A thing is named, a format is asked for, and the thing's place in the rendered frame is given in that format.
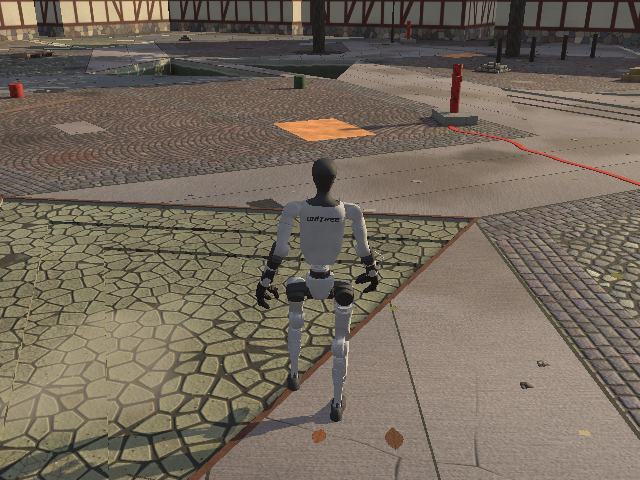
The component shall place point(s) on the robot right forearm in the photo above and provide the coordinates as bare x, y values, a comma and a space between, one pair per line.
370, 263

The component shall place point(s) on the robot right hand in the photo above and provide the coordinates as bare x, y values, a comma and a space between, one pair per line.
363, 279

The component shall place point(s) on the right robot foot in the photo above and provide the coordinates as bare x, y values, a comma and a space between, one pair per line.
336, 413

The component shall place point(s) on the right robot upper arm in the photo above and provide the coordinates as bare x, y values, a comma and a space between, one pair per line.
354, 213

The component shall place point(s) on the robot left hand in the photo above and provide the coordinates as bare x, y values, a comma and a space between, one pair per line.
261, 294

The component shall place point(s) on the left robot upper arm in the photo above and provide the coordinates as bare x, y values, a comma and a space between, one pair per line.
290, 211

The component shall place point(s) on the robot left forearm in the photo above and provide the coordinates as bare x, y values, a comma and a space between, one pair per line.
271, 268

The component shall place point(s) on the robot left shin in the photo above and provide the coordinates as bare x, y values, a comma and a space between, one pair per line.
294, 346

